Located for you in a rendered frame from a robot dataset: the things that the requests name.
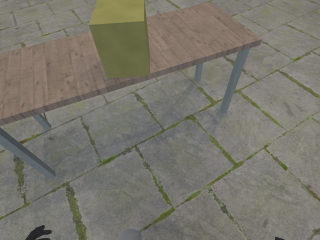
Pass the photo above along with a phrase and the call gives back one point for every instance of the carton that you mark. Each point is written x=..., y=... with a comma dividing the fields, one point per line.
x=120, y=32

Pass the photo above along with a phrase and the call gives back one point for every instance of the robot left thigh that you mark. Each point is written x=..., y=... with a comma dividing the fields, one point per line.
x=130, y=234

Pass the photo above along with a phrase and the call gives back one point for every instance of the table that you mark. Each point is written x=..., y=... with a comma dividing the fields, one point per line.
x=53, y=74

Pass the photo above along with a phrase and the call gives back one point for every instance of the robot left hand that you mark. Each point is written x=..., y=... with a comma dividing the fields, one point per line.
x=38, y=232

